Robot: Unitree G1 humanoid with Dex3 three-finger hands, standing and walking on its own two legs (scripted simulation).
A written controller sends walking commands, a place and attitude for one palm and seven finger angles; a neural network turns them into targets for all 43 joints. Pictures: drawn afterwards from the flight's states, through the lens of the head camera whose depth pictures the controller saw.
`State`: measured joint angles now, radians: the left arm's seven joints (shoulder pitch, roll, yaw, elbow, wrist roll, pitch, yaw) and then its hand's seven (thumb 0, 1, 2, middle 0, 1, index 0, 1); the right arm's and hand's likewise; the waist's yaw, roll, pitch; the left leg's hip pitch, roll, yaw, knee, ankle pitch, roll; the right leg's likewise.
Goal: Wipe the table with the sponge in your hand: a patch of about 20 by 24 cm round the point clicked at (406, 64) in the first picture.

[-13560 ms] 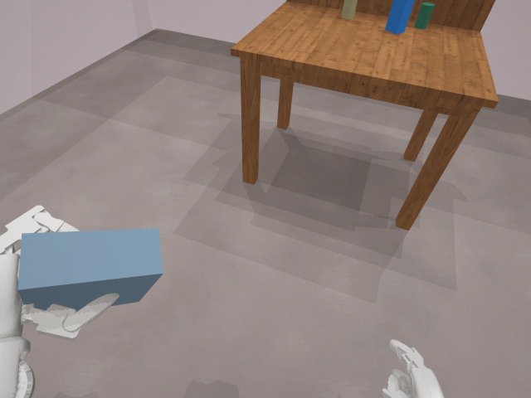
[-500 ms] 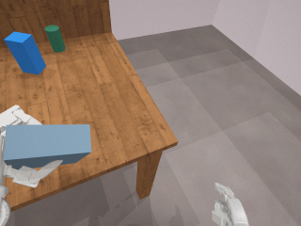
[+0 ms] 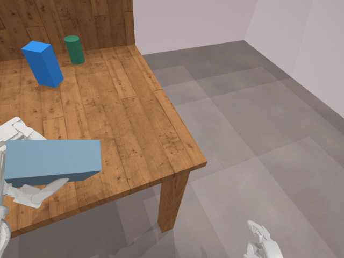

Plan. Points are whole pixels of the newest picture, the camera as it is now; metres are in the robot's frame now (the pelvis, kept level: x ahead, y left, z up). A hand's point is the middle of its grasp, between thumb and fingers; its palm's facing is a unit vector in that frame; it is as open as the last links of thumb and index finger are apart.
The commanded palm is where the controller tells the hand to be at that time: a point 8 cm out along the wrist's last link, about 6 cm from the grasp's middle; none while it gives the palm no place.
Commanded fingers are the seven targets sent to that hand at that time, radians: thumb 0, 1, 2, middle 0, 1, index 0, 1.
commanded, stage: come to a stop and stand still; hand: left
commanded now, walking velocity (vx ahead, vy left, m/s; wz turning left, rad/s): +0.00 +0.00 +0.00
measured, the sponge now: (66, 164) +0.24 +0.23 +0.14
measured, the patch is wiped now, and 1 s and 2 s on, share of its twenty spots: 0.00 0.00 0.00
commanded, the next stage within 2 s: look again from close up in 0.50 s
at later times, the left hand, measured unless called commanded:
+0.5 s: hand (52, 153) +0.24 +0.24 +0.16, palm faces +0.37 -0.86 -0.36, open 9.3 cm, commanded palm +0.18 +0.27 +0.18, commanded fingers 0.00 0.10 1.30 -1.20 -1.60 -1.20 -1.60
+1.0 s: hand (40, 146) +0.24 +0.26 +0.18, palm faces +0.40 -0.78 -0.48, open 9.3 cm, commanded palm +0.17 +0.28 +0.18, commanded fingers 0.00 0.10 1.30 -1.20 -1.60 -1.20 -1.60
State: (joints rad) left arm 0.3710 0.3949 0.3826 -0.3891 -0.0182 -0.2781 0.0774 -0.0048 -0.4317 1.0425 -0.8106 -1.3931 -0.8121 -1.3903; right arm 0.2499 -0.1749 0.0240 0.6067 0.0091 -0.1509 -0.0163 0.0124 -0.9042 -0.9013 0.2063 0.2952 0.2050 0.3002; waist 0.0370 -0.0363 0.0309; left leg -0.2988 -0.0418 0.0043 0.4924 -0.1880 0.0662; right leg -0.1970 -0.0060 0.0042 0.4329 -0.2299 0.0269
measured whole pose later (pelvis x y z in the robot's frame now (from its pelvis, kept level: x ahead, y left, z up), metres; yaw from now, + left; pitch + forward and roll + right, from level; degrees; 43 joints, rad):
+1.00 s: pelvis +0.01 -0.01 +0.00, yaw +3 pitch -1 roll -1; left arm 0.24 0.50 0.34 -0.38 0.02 -0.19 0.07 -0.01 -0.43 1.05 -0.81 -1.40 -0.81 -1.39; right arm 0.25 -0.21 0.04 0.56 0.00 -0.11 -0.07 0.01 -0.91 -0.90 0.21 0.30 0.20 0.30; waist 0.05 -0.02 0.06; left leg -0.27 -0.06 -0.03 0.48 -0.19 0.05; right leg -0.16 0.00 -0.02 0.45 -0.25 0.00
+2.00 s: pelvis +0.03 -0.05 -0.01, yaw +2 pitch +2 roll +0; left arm 0.37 0.63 0.25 -0.48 0.37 0.19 0.06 0.00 -0.43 1.05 -0.81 -1.40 -0.81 -1.40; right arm 0.16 -0.27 -0.01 0.57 0.03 0.03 -0.09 0.01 -0.91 -0.90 0.20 0.29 0.20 0.30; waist 0.08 0.07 -0.04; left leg -0.36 -0.02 -0.04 0.62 -0.29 0.00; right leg -0.27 0.04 -0.02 0.62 -0.38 -0.04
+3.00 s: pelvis +0.01 -0.04 +0.00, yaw +2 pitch -3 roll +0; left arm 0.14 0.58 0.00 -0.35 0.80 0.47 -0.04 0.00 -0.44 1.05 -0.81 -1.40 -0.81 -1.40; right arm -0.02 -0.26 0.05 0.63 0.05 0.09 -0.06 0.01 -0.91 -0.90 0.20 0.30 0.20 0.30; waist 0.13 0.12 0.01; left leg -0.20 -0.04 -0.03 0.43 -0.17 0.02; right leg -0.12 0.01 -0.01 0.45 -0.27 -0.02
